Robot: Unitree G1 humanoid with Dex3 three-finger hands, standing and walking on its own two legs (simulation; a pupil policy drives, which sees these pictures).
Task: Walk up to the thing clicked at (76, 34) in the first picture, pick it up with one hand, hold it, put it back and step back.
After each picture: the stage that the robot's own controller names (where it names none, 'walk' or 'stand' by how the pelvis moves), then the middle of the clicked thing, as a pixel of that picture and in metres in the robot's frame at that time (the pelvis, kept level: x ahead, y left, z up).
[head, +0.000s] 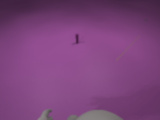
stand; (77, 38) +1.81 +0.37 -0.66
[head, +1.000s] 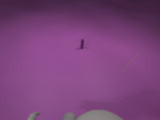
walk; (82, 44) +1.70 +0.15 -0.64
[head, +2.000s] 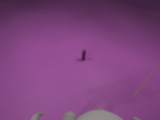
walk; (83, 55) +1.18 +0.10 -0.65
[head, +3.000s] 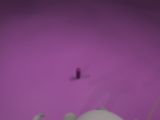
walk; (78, 73) +0.75 +0.15 -0.65
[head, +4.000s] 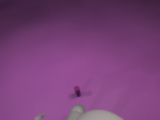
walk; (77, 91) +0.45 +0.22 -0.64
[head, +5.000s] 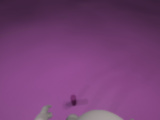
stand; (73, 100) +0.36 +0.18 -0.65
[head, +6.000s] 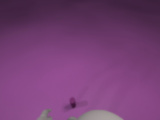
stand; (72, 103) +0.33 +0.19 -0.66
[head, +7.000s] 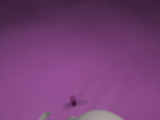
stand; (73, 101) +0.35 +0.19 -0.66
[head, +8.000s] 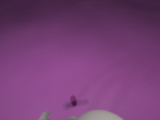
stand; (73, 101) +0.34 +0.19 -0.66
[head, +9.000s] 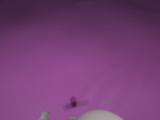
stand; (73, 102) +0.33 +0.19 -0.66
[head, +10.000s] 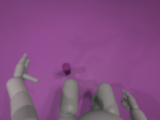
go down; (67, 69) +0.41 +0.20 -0.37
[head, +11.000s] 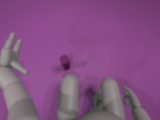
go down; (65, 63) +0.43 +0.22 -0.27
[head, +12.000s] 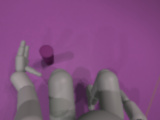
close in; (48, 57) +0.41 +0.25 -0.17
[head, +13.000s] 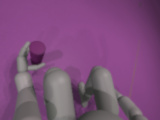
close; (37, 55) +0.41 +0.27 -0.15
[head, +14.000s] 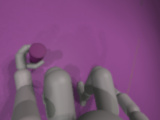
lift; (36, 56) +0.39 +0.27 -0.16
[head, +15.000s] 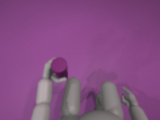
lift; (61, 72) +0.31 +0.20 -0.01
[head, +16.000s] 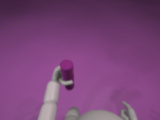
hold; (68, 77) +0.31 +0.15 +0.04
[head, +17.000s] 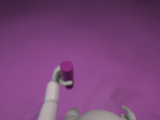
hold; (68, 77) +0.31 +0.16 +0.03
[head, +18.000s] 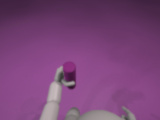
crouch; (70, 77) +0.31 +0.14 +0.03
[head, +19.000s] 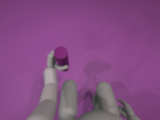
crouch; (63, 61) +0.41 +0.18 -0.04
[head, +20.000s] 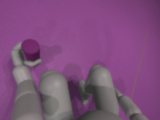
lower; (33, 55) +0.41 +0.26 -0.16
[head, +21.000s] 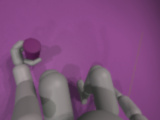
lower; (32, 54) +0.41 +0.27 -0.16
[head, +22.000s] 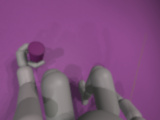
lower; (36, 57) +0.40 +0.26 -0.16
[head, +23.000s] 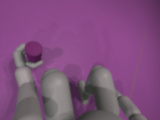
lower; (34, 57) +0.40 +0.27 -0.16
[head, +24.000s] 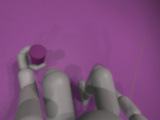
loosen; (37, 59) +0.38 +0.25 -0.16
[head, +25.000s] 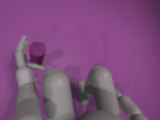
withdraw; (37, 58) +0.39 +0.26 -0.16
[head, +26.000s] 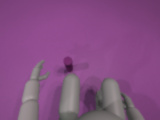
walk; (68, 65) +0.42 +0.21 -0.28
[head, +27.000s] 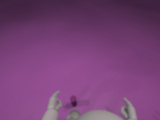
stand; (73, 101) +0.33 +0.17 -0.59
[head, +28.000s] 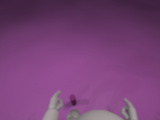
stand; (73, 100) +0.35 +0.18 -0.60
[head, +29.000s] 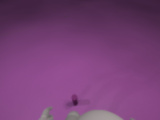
stand; (74, 100) +0.35 +0.17 -0.63
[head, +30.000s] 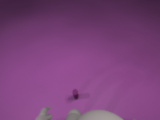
walk; (75, 94) +0.37 +0.17 -0.64
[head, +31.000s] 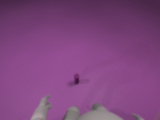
walk; (76, 79) +0.54 +0.14 -0.64
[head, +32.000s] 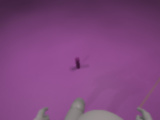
walk; (77, 63) +0.86 +0.27 -0.62
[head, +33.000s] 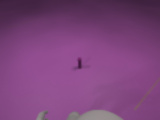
stand; (79, 63) +0.98 +0.20 -0.64
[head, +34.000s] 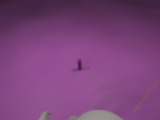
stand; (79, 65) +0.98 +0.21 -0.66
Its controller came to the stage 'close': yes
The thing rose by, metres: 0.68
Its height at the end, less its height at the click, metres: +0.00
